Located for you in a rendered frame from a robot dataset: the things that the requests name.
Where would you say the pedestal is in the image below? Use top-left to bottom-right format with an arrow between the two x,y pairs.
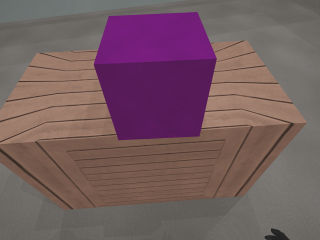
0,40 -> 307,210

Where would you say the carton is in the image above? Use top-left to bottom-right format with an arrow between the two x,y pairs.
93,12 -> 217,140

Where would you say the robot right hand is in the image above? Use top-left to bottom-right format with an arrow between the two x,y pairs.
264,228 -> 289,240

